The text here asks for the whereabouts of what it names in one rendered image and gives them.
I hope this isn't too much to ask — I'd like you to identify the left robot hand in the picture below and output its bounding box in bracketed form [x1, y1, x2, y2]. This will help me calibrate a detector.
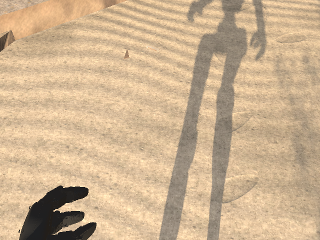
[18, 185, 97, 240]

